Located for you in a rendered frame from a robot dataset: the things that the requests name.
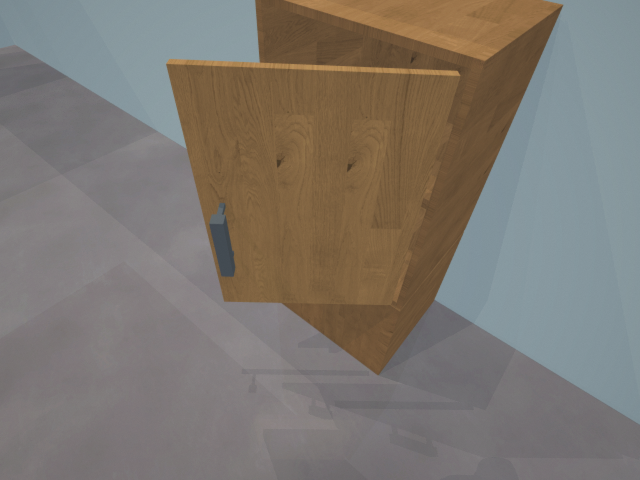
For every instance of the cupboard door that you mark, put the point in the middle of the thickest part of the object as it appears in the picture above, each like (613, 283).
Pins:
(322, 169)

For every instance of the handle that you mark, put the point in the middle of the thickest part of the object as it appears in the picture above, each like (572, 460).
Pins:
(221, 239)

